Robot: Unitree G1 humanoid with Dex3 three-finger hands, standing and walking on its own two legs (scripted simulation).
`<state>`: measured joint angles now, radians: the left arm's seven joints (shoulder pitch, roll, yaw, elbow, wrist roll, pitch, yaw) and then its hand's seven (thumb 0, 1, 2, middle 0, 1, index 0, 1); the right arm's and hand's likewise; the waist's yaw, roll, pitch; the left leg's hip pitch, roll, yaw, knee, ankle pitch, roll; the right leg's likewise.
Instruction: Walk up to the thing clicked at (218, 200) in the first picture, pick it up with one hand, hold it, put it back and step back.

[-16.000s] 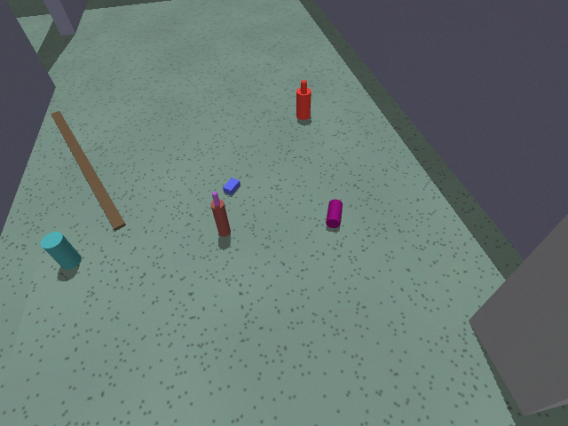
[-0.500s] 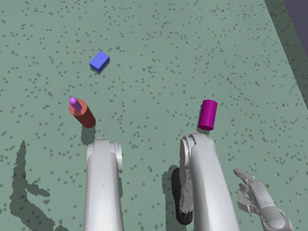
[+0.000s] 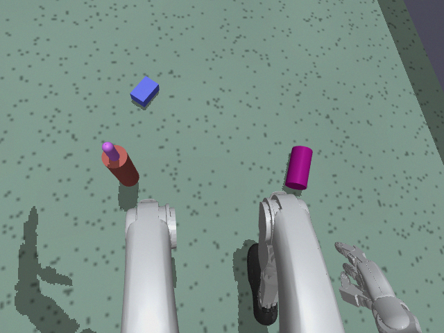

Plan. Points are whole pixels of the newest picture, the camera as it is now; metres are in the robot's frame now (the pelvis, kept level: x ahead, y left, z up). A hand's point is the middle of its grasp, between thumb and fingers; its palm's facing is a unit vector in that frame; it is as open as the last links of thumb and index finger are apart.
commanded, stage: go down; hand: left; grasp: from the side
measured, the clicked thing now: (120, 164) +0.44 +0.23 -0.26
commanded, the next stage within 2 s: approach in 0.36 s
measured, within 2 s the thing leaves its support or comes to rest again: neither
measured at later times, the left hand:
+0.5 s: hand out of the picture +0.38 +0.40 +0.05, palm faces +0.12 -0.99 -0.10, open 17.2 cm
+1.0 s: hand (49, 159) +0.41 +0.33 -0.14, palm faces +0.06 -1.00 +0.03, open 17.6 cm
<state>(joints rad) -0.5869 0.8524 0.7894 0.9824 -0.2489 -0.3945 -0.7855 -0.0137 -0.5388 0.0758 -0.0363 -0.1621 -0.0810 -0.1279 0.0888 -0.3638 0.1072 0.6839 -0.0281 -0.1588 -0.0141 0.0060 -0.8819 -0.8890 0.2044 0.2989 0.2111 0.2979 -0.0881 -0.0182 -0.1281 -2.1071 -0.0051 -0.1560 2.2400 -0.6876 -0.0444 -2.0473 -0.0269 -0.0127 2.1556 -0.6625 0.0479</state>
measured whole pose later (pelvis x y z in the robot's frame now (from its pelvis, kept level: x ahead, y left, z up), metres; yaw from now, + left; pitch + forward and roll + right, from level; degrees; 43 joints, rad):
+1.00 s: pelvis +0.00 +0.00 -0.07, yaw -3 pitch +26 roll -9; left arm -0.65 0.81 0.75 1.26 -0.22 -0.71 -0.73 -0.01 -0.61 0.04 -0.03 -0.15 -0.07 -0.12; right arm -0.04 -0.38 0.23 0.65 -0.15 -0.14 0.04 0.00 -0.88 -0.89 0.20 0.30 0.21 0.30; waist -0.18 -0.13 0.06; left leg -2.22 -0.01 -0.23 2.47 -0.71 -0.07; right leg -2.15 0.01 -0.05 2.34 -0.65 0.06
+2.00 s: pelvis -0.02 +0.02 -0.10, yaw -9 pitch +16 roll -16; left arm -0.63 0.72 0.50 1.32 -0.06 -1.05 -0.14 -0.01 -0.61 0.04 -0.02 -0.10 -0.07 -0.07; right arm -0.08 -0.36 0.40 0.59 -0.34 0.03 0.16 0.00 -0.92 -0.90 0.20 0.30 0.21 0.30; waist -0.25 -0.19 0.21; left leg -2.23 -0.02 -0.34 2.63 -0.70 -0.03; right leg -2.10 0.06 -0.12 2.39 -0.60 0.06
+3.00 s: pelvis -0.02 +0.02 -0.10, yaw -9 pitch +15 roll -16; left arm -0.64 0.71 0.45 1.34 -0.05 -1.06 -0.05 -0.01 -0.58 0.15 -0.11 -0.16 -0.13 -0.15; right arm -0.12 -0.36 0.41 0.59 -0.33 0.04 0.18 0.00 -0.92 -0.90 0.20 0.30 0.21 0.30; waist -0.25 -0.20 0.22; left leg -2.23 -0.02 -0.35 2.63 -0.70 -0.04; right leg -2.10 0.06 -0.13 2.39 -0.60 0.07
